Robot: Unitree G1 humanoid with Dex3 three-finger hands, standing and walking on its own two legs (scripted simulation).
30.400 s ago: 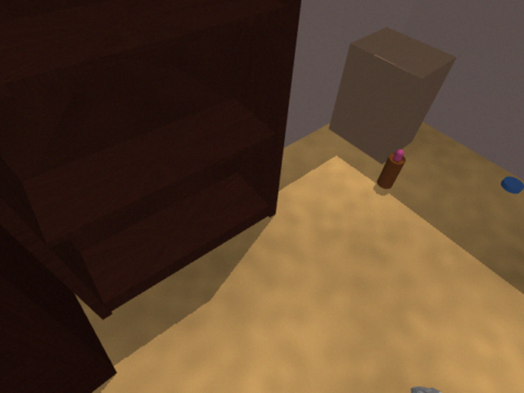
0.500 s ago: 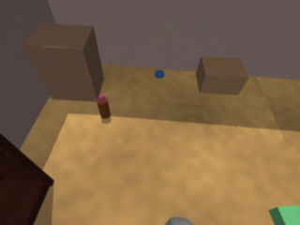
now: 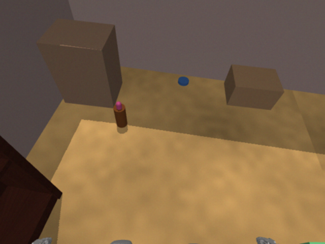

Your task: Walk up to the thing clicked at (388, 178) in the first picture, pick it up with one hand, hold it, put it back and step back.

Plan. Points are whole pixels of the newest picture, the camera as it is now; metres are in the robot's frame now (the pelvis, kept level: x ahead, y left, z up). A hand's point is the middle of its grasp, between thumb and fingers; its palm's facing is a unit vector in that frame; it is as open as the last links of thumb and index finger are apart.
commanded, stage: step back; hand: left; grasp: from the side
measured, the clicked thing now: (120, 113) +0.98 +0.27 -0.65
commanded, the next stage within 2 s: stand in 0.14 s
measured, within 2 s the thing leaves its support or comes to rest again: neither
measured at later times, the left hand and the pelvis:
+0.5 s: hand out of the picture +0.09 +0.25 -0.14, palm faces -0.02 -0.94 -0.33, open 7.4 cm; pelvis +0.00 +0.00 +0.02, yaw -1 degrees
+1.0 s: hand out of the picture +0.07 +0.25 -0.14, palm faces -0.04 -0.94 -0.34, open 7.4 cm; pelvis -0.01 +0.00 +0.02, yaw -1 degrees
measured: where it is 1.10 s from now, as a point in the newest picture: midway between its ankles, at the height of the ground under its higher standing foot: outside the picture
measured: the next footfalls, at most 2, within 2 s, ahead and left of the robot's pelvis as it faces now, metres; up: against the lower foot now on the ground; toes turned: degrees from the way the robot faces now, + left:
none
